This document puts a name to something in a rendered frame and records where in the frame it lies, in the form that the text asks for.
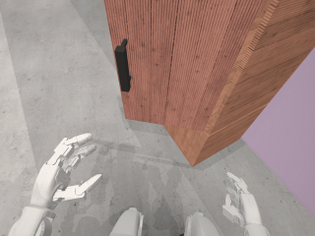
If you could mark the robot thigh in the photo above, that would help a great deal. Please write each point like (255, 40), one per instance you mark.
(130, 223)
(198, 225)

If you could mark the right robot hand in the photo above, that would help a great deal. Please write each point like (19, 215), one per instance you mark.
(245, 210)

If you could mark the robot left thigh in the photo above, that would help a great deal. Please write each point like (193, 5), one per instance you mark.
(130, 223)

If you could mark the cupboard door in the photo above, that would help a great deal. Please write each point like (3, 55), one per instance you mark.
(180, 54)

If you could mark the right robot forearm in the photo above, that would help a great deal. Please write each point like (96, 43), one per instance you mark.
(255, 229)

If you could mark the left robot hand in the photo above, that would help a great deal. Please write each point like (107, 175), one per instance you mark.
(54, 173)

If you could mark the handle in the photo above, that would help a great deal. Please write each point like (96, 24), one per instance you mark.
(122, 65)

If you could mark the robot right thigh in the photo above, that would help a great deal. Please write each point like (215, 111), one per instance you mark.
(198, 225)

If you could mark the left robot forearm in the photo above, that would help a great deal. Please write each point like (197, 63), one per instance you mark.
(35, 221)

